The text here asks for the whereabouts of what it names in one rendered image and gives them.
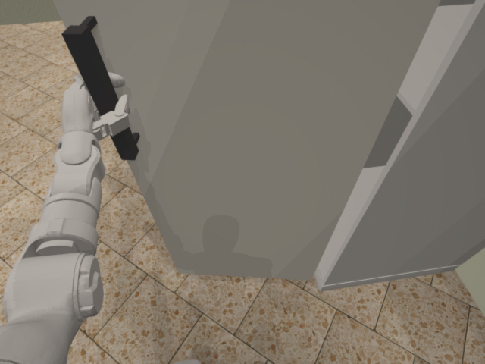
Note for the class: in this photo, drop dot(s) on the handle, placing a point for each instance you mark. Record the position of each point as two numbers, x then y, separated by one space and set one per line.
82 46

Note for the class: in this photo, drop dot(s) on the robot left forearm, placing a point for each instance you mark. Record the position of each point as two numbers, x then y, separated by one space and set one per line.
72 204

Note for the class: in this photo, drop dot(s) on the left robot upper arm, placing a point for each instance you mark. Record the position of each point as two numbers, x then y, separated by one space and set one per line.
49 297

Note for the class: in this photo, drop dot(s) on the fridge door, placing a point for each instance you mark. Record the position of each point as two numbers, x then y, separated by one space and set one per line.
256 117

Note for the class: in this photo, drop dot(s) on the left robot hand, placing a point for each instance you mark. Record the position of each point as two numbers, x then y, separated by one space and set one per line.
78 110

